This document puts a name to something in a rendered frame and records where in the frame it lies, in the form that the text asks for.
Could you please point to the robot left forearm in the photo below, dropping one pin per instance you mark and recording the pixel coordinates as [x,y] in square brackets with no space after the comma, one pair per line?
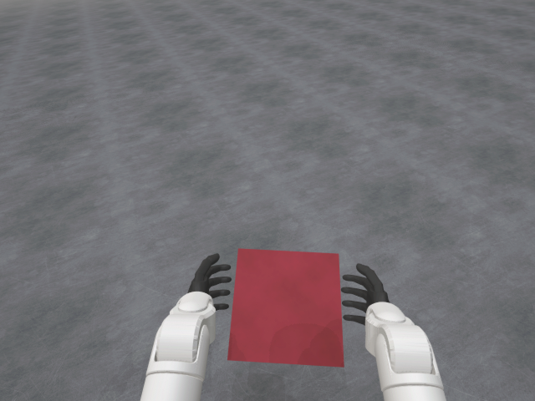
[177,365]

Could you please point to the robot right hand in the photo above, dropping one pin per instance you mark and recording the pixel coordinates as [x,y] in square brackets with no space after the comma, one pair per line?
[375,292]

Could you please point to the robot left hand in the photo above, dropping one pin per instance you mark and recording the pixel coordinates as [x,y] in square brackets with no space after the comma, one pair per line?
[202,283]

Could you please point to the robot right forearm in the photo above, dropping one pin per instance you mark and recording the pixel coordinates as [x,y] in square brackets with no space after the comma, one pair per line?
[405,359]

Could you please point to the carton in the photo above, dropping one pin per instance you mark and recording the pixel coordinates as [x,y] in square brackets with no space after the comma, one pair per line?
[287,308]

